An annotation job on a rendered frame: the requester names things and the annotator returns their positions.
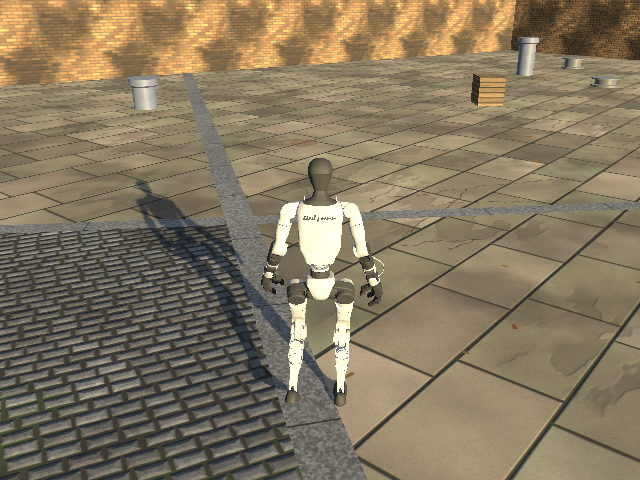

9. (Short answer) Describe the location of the robot left upper arm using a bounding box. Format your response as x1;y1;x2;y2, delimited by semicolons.
271;201;299;256

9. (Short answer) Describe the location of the left robot forearm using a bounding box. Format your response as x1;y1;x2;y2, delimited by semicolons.
263;240;282;278

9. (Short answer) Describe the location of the robot right shin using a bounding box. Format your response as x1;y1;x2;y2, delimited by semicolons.
335;330;350;393

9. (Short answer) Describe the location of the left robot hand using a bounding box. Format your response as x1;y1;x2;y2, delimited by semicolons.
261;274;284;294

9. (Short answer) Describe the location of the humanoid robot torso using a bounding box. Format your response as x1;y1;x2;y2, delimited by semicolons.
297;196;343;300

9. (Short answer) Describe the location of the right robot hand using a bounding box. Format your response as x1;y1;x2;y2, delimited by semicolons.
360;282;383;307

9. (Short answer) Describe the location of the robot right upper arm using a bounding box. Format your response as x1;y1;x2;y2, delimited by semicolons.
341;201;369;258

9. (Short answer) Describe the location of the right robot forearm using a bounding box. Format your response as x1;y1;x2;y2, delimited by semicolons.
359;242;380;286

